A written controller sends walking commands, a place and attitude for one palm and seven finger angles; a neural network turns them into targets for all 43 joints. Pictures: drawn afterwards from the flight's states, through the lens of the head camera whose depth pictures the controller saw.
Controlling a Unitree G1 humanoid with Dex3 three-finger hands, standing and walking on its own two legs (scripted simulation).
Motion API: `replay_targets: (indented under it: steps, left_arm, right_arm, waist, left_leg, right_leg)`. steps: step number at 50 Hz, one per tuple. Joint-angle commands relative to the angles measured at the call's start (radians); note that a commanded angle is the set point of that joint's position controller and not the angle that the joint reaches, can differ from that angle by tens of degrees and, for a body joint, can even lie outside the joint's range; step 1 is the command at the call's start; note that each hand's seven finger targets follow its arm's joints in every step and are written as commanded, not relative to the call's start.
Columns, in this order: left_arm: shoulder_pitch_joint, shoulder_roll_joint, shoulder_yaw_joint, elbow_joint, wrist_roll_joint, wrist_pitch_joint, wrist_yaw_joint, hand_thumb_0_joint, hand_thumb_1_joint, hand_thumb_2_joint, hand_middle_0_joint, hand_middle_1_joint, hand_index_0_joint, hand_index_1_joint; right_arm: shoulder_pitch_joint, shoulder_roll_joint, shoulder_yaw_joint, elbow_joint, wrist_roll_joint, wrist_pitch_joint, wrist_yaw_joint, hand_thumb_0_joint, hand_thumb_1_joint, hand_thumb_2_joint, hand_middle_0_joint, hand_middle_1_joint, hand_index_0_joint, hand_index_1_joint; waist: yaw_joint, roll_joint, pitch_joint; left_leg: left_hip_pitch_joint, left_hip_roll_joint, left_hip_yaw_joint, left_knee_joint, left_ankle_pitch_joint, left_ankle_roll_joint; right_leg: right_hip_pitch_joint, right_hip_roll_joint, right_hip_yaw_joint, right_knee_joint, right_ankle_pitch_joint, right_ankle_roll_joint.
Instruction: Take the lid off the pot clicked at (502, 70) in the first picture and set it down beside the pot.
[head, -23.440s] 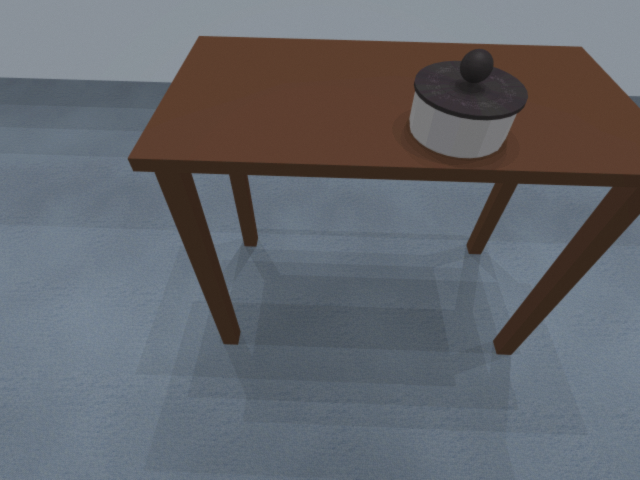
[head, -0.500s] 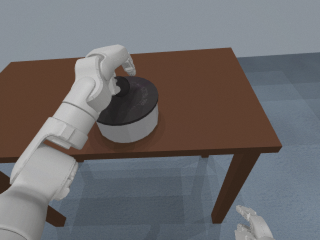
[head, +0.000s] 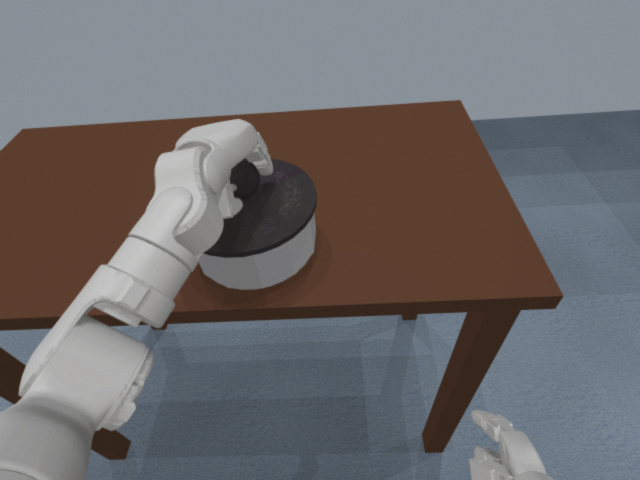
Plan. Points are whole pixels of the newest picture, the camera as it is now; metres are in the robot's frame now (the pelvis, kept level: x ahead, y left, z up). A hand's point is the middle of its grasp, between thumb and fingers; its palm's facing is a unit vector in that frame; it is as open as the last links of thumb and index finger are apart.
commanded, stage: lower the open fingers around the knob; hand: left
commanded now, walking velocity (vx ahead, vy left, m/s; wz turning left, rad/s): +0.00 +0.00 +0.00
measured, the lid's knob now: (239, 179) +0.45 +0.13 +0.17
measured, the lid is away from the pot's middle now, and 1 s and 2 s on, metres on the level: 0.01 0.01 0.01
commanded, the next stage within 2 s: close the fingers and squeeze the knob in 0.10 s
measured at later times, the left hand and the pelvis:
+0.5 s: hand (232, 189) +0.41 +0.13 +0.18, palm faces -0.25 -0.14 -0.96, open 9.9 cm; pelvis +0.00 -0.01 +0.00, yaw +0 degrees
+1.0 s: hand (228, 187) +0.41 +0.14 +0.19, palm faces -0.22 -0.16 -0.96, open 8.3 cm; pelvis +0.00 -0.01 +0.00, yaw -1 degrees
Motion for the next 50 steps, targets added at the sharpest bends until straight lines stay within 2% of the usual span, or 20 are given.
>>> replay_targets:
  steps: [1,3,6,8,10,11,15,17,23,27,29,31,34,35,37,39,43,46,48,50]
  left_arm:
    - [-0.511,0.186,0.121,-0.204,0.023,-0.006,0.041,0.000,-0.410,1.740,-0.881,-0.081,-0.881,-0.081]
    - [-0.467,0.218,0.150,-0.203,0.014,-0.004,0.042,0.000,-0.410,1.740,-0.881,-0.081,-0.881,-0.081]
    - [-0.469,0.168,0.104,-0.168,0.019,0.001,0.038,0.000,-0.410,1.740,-0.881,-0.081,-0.881,-0.081]
    - [-0.486,0.236,0.154,-0.205,0.019,-0.001,0.043,0.000,-0.410,1.740,-0.881,-0.081,-0.881,-0.081]
    - [-0.496,0.181,0.110,-0.190,0.027,0.001,0.041,0.000,-0.410,1.740,-0.881,-0.081,-0.881,-0.081]
    - [-0.465,0.176,0.108,-0.178,0.020,0.005,0.038,0.000,-0.242,1.268,-0.805,-0.081,-0.805,-0.081]
    - [-0.462,0.216,0.138,-0.156,0.025,0.002,0.035,0.000,-0.198,1.260,-0.834,-0.081,-0.834,-0.081]
    - [-0.469,0.185,0.105,-0.126,0.024,0.006,0.031,0.000,-0.175,1.254,-0.765,-0.266,-0.765,-0.266]
    - [-0.494,0.258,0.169,-0.227,0.016,-0.010,0.032,0.000,-0.103,1.229,-0.699,-0.516,-0.699,-0.516]
    - [-0.458,0.230,0.137,-0.138,0.022,-0.005,0.017,0.000,-0.054,1.205,-0.686,-0.617,-0.686,-0.617]
    - [-0.491,0.288,0.184,-0.203,0.028,-0.017,0.019,0.000,-0.028,1.192,-0.684,-0.659,-0.684,-0.659]
    - [-0.470,0.251,0.159,-0.190,0.025,-0.013,0.016,0.000,-0.002,1.177,-0.684,-0.696,-0.684,-0.696]
    - [-0.449,0.274,0.177,-0.245,0.023,-0.018,0.014,0.000,0.038,1.152,-0.687,-0.746,-0.687,-0.746]
    - [-0.432,0.246,0.161,-0.232,0.018,-0.015,0.012,0.000,0.051,1.143,-0.689,-0.761,-0.689,-0.761]
    - [-0.383,0.276,0.185,-0.180,0.015,-0.009,0.011,0.000,0.078,1.124,-0.693,-0.789,-0.693,-0.789]
    - [-0.411,0.310,0.205,-0.208,0.024,-0.011,0.012,0.000,0.106,1.103,-0.699,-0.814,-0.699,-0.814]
    - [-0.392,0.269,0.177,-0.269,0.010,-0.009,0.014,0.000,0.163,1.056,-0.715,-0.859,-0.715,-0.859]
    - [-0.366,0.270,0.183,-0.225,0.017,-0.003,0.018,0.000,0.172,1.090,-0.713,-0.825,-0.714,-0.823]
    - [-0.361,0.286,0.197,-0.286,0.010,-0.003,0.021,0.000,0.185,1.115,-0.713,-0.808,-0.714,-0.806]
    - [-0.389,0.216,0.135,-0.304,0.013,0.004,0.019,0.000,0.207,1.128,-0.716,-0.806,-0.717,-0.802]
  right_arm:
    - [-0.155,-0.095,-0.036,-0.159,-0.002,-0.051,-0.005,0.000,-0.900,-0.900,0.200,0.300,0.200,0.300]
    - [-0.160,-0.107,-0.038,-0.161,-0.004,-0.046,-0.004,0.000,-0.900,-0.900,0.200,0.300,0.200,0.300]
    - [-0.164,-0.094,-0.030,-0.156,0.001,-0.038,-0.008,0.000,-0.900,-0.900,0.200,0.300,0.200,0.300]
    - [-0.172,-0.107,-0.035,-0.158,-0.003,-0.037,-0.011,0.000,-0.900,-0.900,0.200,0.300,0.200,0.300]
    - [-0.178,-0.089,-0.029,-0.163,-0.001,-0.043,-0.010,0.000,-0.900,-0.900,0.200,0.300,0.200,0.300]
    - [-0.179,-0.091,-0.028,-0.161,0.002,-0.040,-0.007,0.000,-0.900,-0.900,0.200,0.300,0.200,0.300]
    - [-0.177,-0.093,-0.025,-0.160,0.000,-0.041,-0.013,0.000,-0.900,-0.900,0.200,0.300,0.200,0.300]
    - [-0.176,-0.093,-0.022,-0.154,0.004,-0.034,-0.017,0.000,-0.900,-0.900,0.200,0.300,0.200,0.300]
    - [-0.175,-0.101,-0.034,-0.163,-0.007,-0.049,-0.019,0.000,-0.900,-0.900,0.200,0.300,0.200,0.300]
    - [-0.173,-0.098,-0.025,-0.158,0.000,-0.045,-0.023,0.000,-0.900,-0.900,0.200,0.300,0.200,0.300]
    - [-0.171,-0.101,-0.031,-0.165,-0.006,-0.050,-0.026,0.000,-0.900,-0.900,0.200,0.300,0.200,0.300]
    - [-0.173,-0.096,-0.030,-0.164,-0.003,-0.050,-0.024,0.000,-0.900,-0.900,0.200,0.300,0.200,0.300]
    - [-0.182,-0.099,-0.033,-0.177,-0.004,-0.051,-0.018,0.000,-0.900,-0.900,0.200,0.300,0.200,0.300]
    - [-0.185,-0.094,-0.033,-0.178,-0.003,-0.053,-0.018,0.000,-0.900,-0.900,0.200,0.300,0.200,0.300]
    - [-0.176,-0.102,-0.029,-0.173,0.000,-0.047,-0.021,0.000,-0.900,-0.900,0.200,0.300,0.200,0.300]
    - [-0.169,-0.107,-0.032,-0.176,-0.004,-0.044,-0.023,0.000,-0.900,-0.900,0.200,0.300,0.200,0.300]
    - [-0.193,-0.108,-0.037,-0.185,-0.001,-0.042,-0.016,0.000,-0.900,-0.900,0.200,0.300,0.200,0.300]
    - [-0.177,-0.105,-0.033,-0.176,0.002,-0.039,-0.014,0.000,-0.900,-0.900,0.200,0.300,0.200,0.300]
    - [-0.189,-0.113,-0.038,-0.186,0.000,-0.034,-0.010,0.000,-0.900,-0.900,0.200,0.300,0.200,0.300]
    - [-0.202,-0.096,-0.034,-0.191,0.005,-0.036,-0.005,0.000,-0.900,-0.900,0.200,0.300,0.200,0.300]
  waist:
    - [-0.001,-0.105,-0.381]
    - [0.007,-0.096,-0.375]
    - [-0.002,-0.133,-0.335]
    - [0.006,-0.099,-0.370]
    - [-0.001,-0.112,-0.362]
    - [0.000,-0.113,-0.351]
    - [0.003,-0.126,-0.332]
    - [-0.006,-0.139,-0.292]
    - [0.011,-0.102,-0.416]
    - [0.001,-0.139,-0.309]
    - [0.010,-0.122,-0.369]
    - [0.006,-0.123,-0.363]
    - [0.014,-0.098,-0.389]
    - [0.011,-0.117,-0.377]
    - [0.013,-0.139,-0.333]
    - [0.014,-0.138,-0.356]
    - [0.016,-0.072,-0.376]
    - [0.013,-0.117,-0.352]
    - [0.020,-0.093,-0.382]
    - [0.010,-0.088,-0.382]
  left_leg:
    - [0.297,-0.011,-0.041,0.025,0.330,0.018]
    - [0.283,-0.012,-0.039,0.024,0.312,0.016]
    - [0.260,-0.011,-0.030,0.012,0.265,0.015]
    - [0.271,-0.013,-0.033,0.019,0.276,0.016]
    - [0.274,-0.014,-0.031,0.026,0.294,0.018]
    - [0.264,-0.012,-0.032,0.020,0.280,0.014]
    - [0.244,-0.014,-0.028,0.020,0.255,0.016]
    - [0.226,-0.013,-0.027,0.007,0.213,0.015]
    - [0.273,-0.020,-0.032,0.038,0.303,0.022]
    - [0.219,-0.021,-0.019,0.022,0.238,0.021]
    - [0.237,-0.023,-0.022,0.033,0.271,0.025]
    - [0.242,-0.022,-0.020,0.038,0.290,0.024]
    - [0.252,-0.021,-0.023,0.042,0.311,0.023]
    - [0.251,-0.022,-0.021,0.050,0.321,0.026]
    - [0.216,-0.021,-0.014,0.040,0.286,0.022]
    - [0.218,-0.019,-0.012,0.040,0.281,0.023]
    - [0.255,-0.017,-0.021,0.050,0.318,0.022]
    - [0.238,-0.013,-0.019,0.049,0.319,0.020]
    - [0.255,-0.012,-0.022,0.053,0.341,0.019]
    - [0.265,-0.012,-0.023,0.057,0.367,0.021]
  right_leg:
    - [-0.009,0.049,0.020,-0.039,0.409,-0.015]
    - [0.002,0.045,0.022,-0.043,0.405,-0.016]
    - [-0.019,0.046,0.018,-0.048,0.375,-0.010]
    - [0.004,0.041,0.027,-0.047,0.391,-0.014]
    - [-0.006,0.043,0.027,-0.039,0.404,-0.012]
    - [-0.011,0.045,0.022,-0.041,0.390,-0.011]
    - [-0.005,0.042,0.026,-0.044,0.388,-0.010]
    - [-0.029,0.042,0.021,-0.055,0.345,-0.006]
    - [0.043,0.036,0.038,-0.035,0.460,-0.009]
    - [0.000,0.035,0.036,-0.052,0.416,0.001]
    - [0.036,0.032,0.047,-0.043,0.455,-0.002]
    - [0.027,0.032,0.045,-0.037,0.472,0.000]
    - [0.039,0.033,0.047,-0.032,0.485,-0.002]
    - [0.036,0.033,0.048,-0.028,0.499,0.000]
    - [0.031,0.031,0.044,-0.037,0.487,0.005]
    - [0.043,0.029,0.050,-0.036,0.494,0.006]
    - [0.023,0.035,0.044,-0.027,0.479,-0.004]
    - [0.014,0.039,0.040,-0.027,0.482,0.000]
    - [0.027,0.039,0.039,-0.022,0.490,-0.005]
    - [0.012,0.041,0.039,-0.017,0.494,-0.003]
